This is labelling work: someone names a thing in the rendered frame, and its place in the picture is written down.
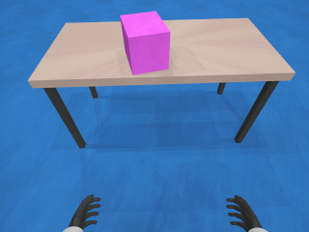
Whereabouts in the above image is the right robot hand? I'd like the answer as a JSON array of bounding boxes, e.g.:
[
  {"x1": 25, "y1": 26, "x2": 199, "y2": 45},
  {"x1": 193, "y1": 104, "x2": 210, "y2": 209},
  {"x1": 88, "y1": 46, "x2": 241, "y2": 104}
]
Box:
[{"x1": 226, "y1": 195, "x2": 263, "y2": 232}]

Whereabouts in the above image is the carton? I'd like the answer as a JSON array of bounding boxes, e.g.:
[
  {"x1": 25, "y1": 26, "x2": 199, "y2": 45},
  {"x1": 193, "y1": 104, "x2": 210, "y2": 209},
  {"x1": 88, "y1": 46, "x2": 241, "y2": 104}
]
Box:
[{"x1": 120, "y1": 11, "x2": 171, "y2": 75}]

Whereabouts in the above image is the left robot hand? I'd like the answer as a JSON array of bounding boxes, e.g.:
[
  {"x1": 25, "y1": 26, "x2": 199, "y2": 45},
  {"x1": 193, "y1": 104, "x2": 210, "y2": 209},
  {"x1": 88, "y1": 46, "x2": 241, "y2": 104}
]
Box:
[{"x1": 69, "y1": 194, "x2": 101, "y2": 230}]

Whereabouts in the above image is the table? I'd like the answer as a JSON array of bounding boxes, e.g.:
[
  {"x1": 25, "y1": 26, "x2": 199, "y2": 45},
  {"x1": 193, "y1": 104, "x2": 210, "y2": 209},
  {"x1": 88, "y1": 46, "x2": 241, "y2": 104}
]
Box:
[{"x1": 28, "y1": 17, "x2": 295, "y2": 148}]

